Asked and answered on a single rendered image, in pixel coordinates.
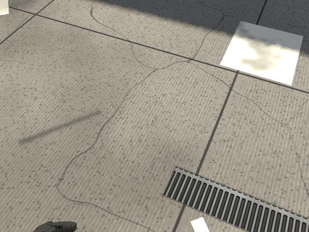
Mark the robot left hand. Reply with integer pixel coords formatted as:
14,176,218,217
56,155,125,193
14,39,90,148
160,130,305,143
33,220,77,232

